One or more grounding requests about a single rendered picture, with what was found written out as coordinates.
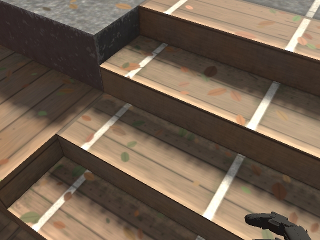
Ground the robot right hand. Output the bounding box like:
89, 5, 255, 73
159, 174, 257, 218
244, 211, 311, 240

